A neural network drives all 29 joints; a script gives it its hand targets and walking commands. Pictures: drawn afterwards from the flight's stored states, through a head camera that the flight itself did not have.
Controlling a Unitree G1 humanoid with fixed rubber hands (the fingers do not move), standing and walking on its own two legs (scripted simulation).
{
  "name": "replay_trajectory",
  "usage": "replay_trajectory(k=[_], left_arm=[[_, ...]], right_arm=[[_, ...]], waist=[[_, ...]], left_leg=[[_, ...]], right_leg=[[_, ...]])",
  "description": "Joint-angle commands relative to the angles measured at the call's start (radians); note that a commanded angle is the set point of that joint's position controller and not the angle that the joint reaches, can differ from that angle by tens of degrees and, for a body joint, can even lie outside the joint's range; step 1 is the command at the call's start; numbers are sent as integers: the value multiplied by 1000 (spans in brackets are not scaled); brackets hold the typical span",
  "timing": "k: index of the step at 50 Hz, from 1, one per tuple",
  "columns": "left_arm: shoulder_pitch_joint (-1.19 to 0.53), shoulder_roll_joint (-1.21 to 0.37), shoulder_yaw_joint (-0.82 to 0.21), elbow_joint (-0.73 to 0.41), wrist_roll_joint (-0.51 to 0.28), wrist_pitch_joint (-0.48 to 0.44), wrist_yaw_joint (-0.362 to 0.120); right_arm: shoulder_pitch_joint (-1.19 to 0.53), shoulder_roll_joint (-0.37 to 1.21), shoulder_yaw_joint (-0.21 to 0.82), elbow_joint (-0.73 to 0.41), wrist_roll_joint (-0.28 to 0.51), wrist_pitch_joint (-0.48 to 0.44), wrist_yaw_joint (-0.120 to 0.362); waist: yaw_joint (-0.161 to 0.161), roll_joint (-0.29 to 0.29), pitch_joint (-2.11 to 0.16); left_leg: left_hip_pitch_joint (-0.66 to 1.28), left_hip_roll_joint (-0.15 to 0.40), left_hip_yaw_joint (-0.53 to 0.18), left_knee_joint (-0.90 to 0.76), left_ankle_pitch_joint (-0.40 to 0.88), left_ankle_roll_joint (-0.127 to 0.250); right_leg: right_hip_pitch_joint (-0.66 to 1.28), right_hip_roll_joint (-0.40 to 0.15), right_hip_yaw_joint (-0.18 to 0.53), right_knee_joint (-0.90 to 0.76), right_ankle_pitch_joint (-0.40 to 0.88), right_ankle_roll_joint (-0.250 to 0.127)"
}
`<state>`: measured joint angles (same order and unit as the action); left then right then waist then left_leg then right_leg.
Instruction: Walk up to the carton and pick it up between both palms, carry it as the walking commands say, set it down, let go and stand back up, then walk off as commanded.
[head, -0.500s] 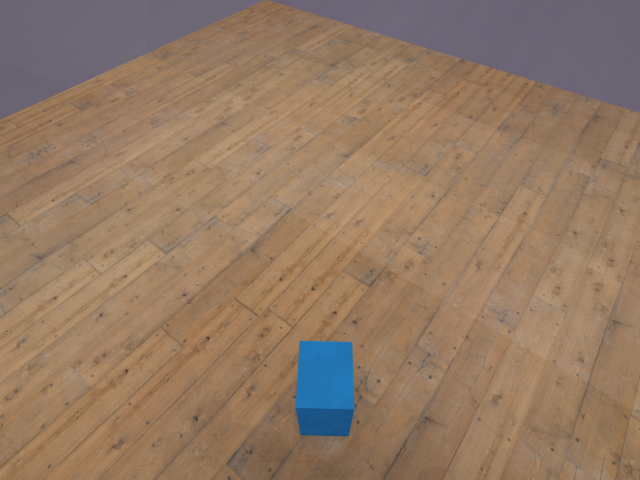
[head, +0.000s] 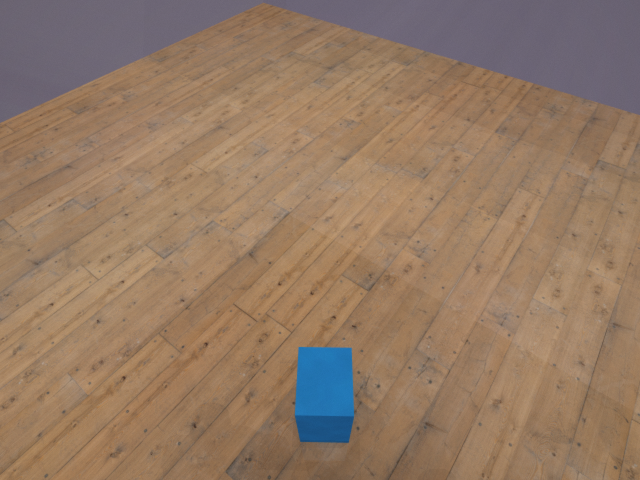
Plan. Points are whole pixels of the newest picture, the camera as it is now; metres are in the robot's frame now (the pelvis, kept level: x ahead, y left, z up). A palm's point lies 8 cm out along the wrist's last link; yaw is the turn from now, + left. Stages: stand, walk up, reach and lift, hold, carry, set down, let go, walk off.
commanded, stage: stand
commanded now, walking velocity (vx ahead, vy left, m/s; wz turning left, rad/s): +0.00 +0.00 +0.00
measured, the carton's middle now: (324, 397) +0.41 +0.01 -0.64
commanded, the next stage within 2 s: reach and lift in 0.22 s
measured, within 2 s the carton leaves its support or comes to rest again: neither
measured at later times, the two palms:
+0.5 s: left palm (188, 460) +0.17 +0.21 -0.15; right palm (495, 465) +0.16 -0.22 -0.14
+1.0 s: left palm (198, 475) +0.16 +0.21 -0.20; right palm (464, 466) +0.17 -0.19 -0.19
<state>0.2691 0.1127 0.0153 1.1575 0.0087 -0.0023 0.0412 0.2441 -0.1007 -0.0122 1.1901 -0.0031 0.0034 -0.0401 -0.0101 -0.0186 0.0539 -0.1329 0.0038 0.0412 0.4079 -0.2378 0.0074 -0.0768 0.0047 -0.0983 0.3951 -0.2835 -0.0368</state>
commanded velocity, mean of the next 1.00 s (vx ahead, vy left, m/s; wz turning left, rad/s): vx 0.00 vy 0.00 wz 0.00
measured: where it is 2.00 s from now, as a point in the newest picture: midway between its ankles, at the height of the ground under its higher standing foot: outside the picture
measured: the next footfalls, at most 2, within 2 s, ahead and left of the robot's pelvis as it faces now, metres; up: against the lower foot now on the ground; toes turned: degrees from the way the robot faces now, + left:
none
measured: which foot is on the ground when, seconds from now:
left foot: down 0.00-1.00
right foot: down 0.00-1.00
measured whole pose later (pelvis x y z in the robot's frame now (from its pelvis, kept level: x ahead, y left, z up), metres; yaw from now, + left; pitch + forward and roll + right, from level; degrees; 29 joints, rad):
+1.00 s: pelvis -0.11 +0.02 -0.09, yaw -2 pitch +15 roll +0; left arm -0.25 0.15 0.08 0.46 -0.04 0.53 0.03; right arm -0.29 -0.16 -0.07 0.48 0.01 0.53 0.00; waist 0.01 -0.02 0.09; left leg -0.99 0.02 0.09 1.08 -0.35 0.04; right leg -0.97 -0.02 -0.04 1.12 -0.41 -0.03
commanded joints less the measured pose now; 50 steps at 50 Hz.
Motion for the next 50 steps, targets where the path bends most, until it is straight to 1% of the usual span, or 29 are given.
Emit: replay_trajectory(k=[1,2,5,8,9,11,12,13,14,17,18,21,22,23,25,28,33,34,35,36,37,38,41,42,43,45,48,49,50], left_arm=[[112,81,24,-8,-7,-12,7],[100,84,19,-19,-4,-11,6],[100,99,17,-15,-5,-17,9],[111,82,13,-8,-1,-15,9],[98,92,12,-6,1,-15,6],[63,97,16,-15,-2,-12,3],[-288,197,-47,-365,-132,47,12],[-617,192,-25,-672,-88,98,5],[-612,171,-21,-611,-51,170,22],[-448,161,-32,-602,-119,393,50],[-331,145,-61,-564,-155,470,41],[-128,75,-85,-471,-179,617,7],[-84,57,-83,-530,-163,630,-2],[-17,33,-79,-509,-124,636,-6],[51,90,-16,-469,-33,640,1],[-84,70,51,-597,60,562,5],[-300,64,104,-785,42,426,-10],[-282,77,126,-805,45,387,-19],[-301,94,130,-849,38,343,-17],[-356,96,139,-891,61,331,-9],[-371,64,104,-864,30,332,-17],[-402,62,103,-897,41,339,-11],[-436,56,75,-936,-8,377,-11],[-455,70,82,-906,-20,401,-25],[-456,59,53,-856,-20,441,-28],[-596,78,44,-899,-41,478,-27],[-849,132,92,-887,-65,534,-3],[-817,144,112,-809,-62,560,2],[-913,168,140,-767,-69,566,5]], right_arm=[[79,-94,-9,-11,3,-15,-5],[86,-98,-14,-25,-1,-17,-5],[67,-109,-15,-35,1,-16,-9],[70,-100,-19,-41,1,-17,-6],[49,-106,-13,-29,2,-12,-7],[48,-111,-18,-30,-1,-16,-5],[-303,-240,42,-380,47,15,-8],[-587,-201,55,-623,43,86,2],[-553,-164,71,-623,74,165,-11],[-405,-179,41,-571,107,365,-20],[-269,-142,63,-583,137,445,-25],[-72,-84,80,-489,117,603,-17],[-52,-101,54,-586,101,601,-9],[-24,-84,68,-574,85,601,12],[-21,-99,45,-572,31,594,24],[-102,-103,4,-565,-49,544,41],[-309,-142,-118,-777,-113,403,49],[-298,-116,-110,-817,-99,371,43],[-360,-126,-97,-872,-99,335,49],[-399,-118,-112,-856,-74,322,51],[-421,-109,-89,-839,-73,324,51],[-469,-90,-72,-902,-22,332,56],[-493,-144,-77,-914,-20,372,62],[-549,-104,-45,-957,-15,397,51],[-562,-108,-43,-953,-17,424,43],[-680,-129,-62,-944,15,464,40],[-908,-153,-82,-956,38,510,30],[-864,-127,-63,-866,39,543,15],[-946,-136,-88,-825,3,548,11]], waist=[[7,-10,29],[-1,44,1],[0,-16,6],[-1,26,32],[6,-23,47],[-6,46,52],[-50,-138,-163],[-66,-68,-251],[-7,-53,-238],[76,-25,-231],[40,4,-297],[28,38,-427],[-7,73,-521],[10,114,-516],[23,43,-452],[60,71,-323],[-10,11,-508],[6,25,-584],[17,-48,-654],[37,24,-669],[22,-16,-636],[74,32,-666],[12,-46,-708],[55,-79,-694],[39,-129,-632],[24,-14,-546],[18,-32,-572],[48,-11,-589],[47,-80,-512]], left_leg=[[-40,96,-81,-74,235,36],[-36,89,-75,-68,223,41],[2,102,-71,-44,292,37],[-29,101,-74,-48,234,39],[-40,100,-71,-56,214,39],[-34,90,-73,-64,232,43],[-246,26,-82,150,-77,82],[-258,35,-41,221,-81,53],[-287,45,-21,251,-77,55],[-320,33,-5,271,13,78],[-238,20,-20,294,141,94],[-229,-25,-73,346,427,91],[-217,-16,-135,349,537,64],[-166,-19,-144,333,568,49],[-111,2,-163,296,678,46],[-267,-15,-125,289,556,19],[-288,1,-109,407,479,2],[-323,-13,-102,431,481,3],[-343,0,-105,452,458,5],[-394,-10,-100,486,469,-5],[-428,-9,-84,482,397,-3],[-418,-8,-81,506,435,-4],[-450,-19,-64,519,277,6],[-483,-21,-37,523,109,27],[-528,-23,-30,505,45,30],[-553,-28,-41,501,-101,22],[-530,-16,-42,491,-257,32],[-521,-21,-22,492,-274,28],[-608,-21,-16,495,-310,41]], right_leg=[[2,-126,103,-87,270,-5],[8,-137,112,-92,269,-15],[-28,-133,114,-73,301,-21],[-45,-130,116,-84,257,-15],[-54,-138,113,-95,245,-16],[-41,-138,112,-91,249,-19],[-391,-63,157,81,-58,48],[-461,-86,132,96,-114,18],[-501,-100,107,100,-123,27],[-496,-64,120,184,1,3],[-463,-41,162,211,141,-15],[-384,-28,202,274,547,-33],[-393,-17,195,302,621,-32],[-440,-9,175,280,583,-33],[-512,22,136,263,515,-10],[-551,16,155,272,463,-14],[-637,4,177,386,436,2],[-577,-8,190,424,505,4],[-565,5,181,467,469,11],[-620,-5,195,489,461,13],[-625,5,180,490,389,16],[-620,1,179,493,367,17],[-603,18,166,500,257,14],[-561,8,170,488,125,15],[-554,12,165,475,93,22],[-607,4,155,491,-51,9],[-633,4,144,480,-241,5],[-595,7,149,473,-269,3],[-585,14,151,476,-321,14]])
